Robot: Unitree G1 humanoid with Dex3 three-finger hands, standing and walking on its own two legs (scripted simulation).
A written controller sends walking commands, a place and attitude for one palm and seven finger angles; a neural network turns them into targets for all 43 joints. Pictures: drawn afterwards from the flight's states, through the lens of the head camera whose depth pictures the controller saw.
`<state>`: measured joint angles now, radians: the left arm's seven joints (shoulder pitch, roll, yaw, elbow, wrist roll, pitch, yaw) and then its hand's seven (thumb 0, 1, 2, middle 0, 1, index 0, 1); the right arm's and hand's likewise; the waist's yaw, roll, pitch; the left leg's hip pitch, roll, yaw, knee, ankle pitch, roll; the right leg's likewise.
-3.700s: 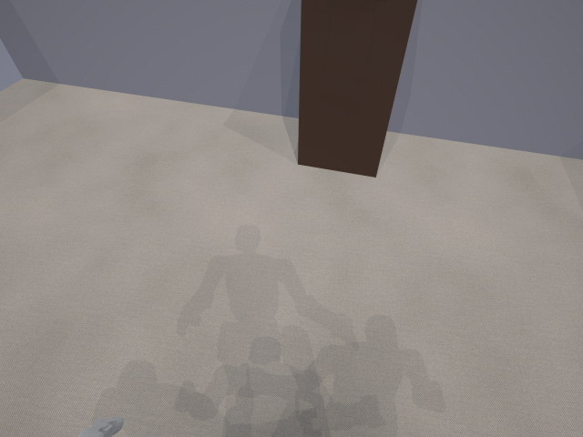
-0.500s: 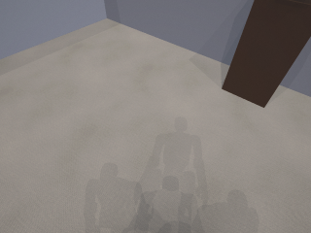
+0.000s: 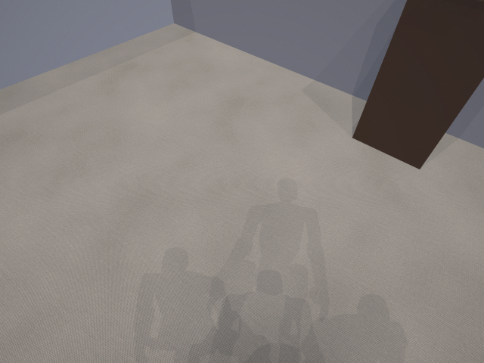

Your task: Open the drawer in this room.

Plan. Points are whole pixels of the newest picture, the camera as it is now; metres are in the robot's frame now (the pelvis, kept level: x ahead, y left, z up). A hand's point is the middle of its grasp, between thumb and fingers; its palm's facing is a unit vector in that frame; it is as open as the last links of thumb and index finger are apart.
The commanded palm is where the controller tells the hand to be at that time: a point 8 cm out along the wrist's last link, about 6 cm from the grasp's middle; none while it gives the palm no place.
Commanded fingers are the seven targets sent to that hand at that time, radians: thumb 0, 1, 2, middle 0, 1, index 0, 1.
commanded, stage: stand and wait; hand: left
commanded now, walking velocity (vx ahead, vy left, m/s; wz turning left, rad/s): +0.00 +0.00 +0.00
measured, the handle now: out of the picture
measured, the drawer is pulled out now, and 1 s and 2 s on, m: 0.00 0.00 0.00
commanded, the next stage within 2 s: turn or walk to find it in 0.02 s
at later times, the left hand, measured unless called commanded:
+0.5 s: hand out of the picture +0.07 +0.19 -0.18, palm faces -0.08 -0.96 -0.26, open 7.4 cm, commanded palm none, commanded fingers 0.00 0.90 0.90 -0.20 -0.30 -0.20 -0.30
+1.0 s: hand out of the picture +0.04 +0.20 -0.18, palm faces +0.03 -0.98 -0.22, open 7.4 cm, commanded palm none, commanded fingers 0.00 0.90 0.90 -0.20 -0.30 -0.20 -0.30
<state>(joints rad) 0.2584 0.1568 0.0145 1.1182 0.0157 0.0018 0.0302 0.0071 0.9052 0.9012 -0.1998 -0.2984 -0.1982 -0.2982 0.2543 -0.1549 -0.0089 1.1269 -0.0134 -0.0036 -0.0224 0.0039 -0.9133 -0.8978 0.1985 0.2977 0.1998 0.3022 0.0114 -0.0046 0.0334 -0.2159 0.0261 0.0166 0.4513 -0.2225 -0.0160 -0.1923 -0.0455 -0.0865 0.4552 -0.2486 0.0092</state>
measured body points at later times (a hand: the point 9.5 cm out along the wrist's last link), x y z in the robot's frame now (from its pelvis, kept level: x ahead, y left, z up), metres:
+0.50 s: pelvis +0.00 -0.01 -0.02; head +0.03 -0.02 +0.43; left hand +0.07 +0.24 -0.16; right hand +0.01 -0.25 -0.18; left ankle +0.01 +0.13 -0.74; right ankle -0.01 -0.11 -0.74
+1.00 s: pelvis +0.00 +0.01 -0.01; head +0.03 +0.02 +0.44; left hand +0.04 +0.25 -0.16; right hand +0.04 -0.23 -0.16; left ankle +0.00 +0.13 -0.74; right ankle -0.01 -0.11 -0.74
